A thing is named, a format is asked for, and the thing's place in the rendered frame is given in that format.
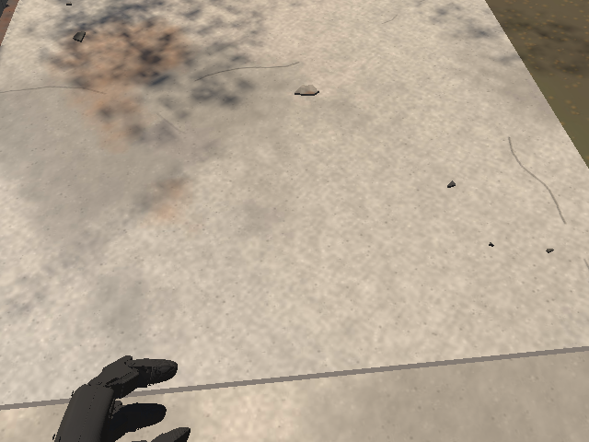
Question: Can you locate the left robot hand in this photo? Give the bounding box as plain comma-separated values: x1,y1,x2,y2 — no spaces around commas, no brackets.
52,355,191,442

